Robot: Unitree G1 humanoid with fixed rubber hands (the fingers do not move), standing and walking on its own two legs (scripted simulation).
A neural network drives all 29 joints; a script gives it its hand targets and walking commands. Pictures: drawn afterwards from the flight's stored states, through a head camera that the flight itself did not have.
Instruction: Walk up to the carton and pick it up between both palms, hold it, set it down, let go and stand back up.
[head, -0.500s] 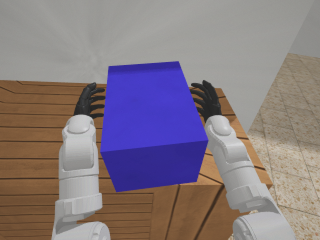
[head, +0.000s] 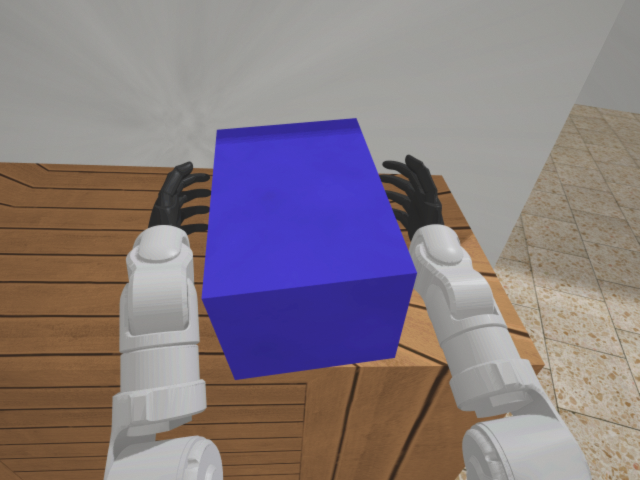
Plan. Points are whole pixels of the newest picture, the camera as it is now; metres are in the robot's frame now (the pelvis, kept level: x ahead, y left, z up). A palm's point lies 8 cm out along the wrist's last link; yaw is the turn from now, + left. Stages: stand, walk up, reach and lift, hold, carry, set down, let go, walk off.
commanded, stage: hold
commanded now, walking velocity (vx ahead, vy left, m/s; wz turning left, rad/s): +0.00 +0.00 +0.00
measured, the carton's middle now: (301, 237) +0.40 +0.01 +0.14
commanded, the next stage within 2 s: set down in 1.58 s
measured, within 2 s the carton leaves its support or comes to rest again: neither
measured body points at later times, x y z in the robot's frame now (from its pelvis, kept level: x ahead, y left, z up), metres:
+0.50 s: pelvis +0.00 +0.01 +0.00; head -0.04 +0.04 +0.45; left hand +0.38 +0.16 +0.19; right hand +0.38 -0.14 +0.19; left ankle +0.03 +0.12 -0.75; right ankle +0.02 -0.10 -0.75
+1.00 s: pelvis +0.00 +0.00 +0.00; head -0.03 +0.03 +0.45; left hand +0.38 +0.16 +0.18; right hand +0.38 -0.14 +0.19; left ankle +0.03 +0.12 -0.75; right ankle +0.02 -0.10 -0.75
